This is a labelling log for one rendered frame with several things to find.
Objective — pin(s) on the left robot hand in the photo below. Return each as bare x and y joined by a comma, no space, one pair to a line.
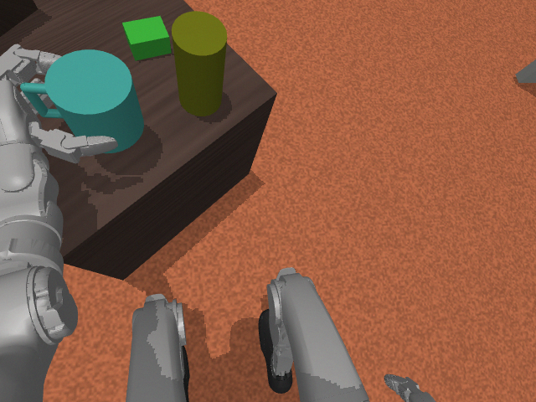
18,117

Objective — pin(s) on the right robot hand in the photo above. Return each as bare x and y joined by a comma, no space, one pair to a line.
408,389

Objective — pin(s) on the left robot arm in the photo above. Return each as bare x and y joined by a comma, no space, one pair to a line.
36,308

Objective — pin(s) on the right robot foot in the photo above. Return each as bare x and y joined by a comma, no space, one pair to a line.
279,384

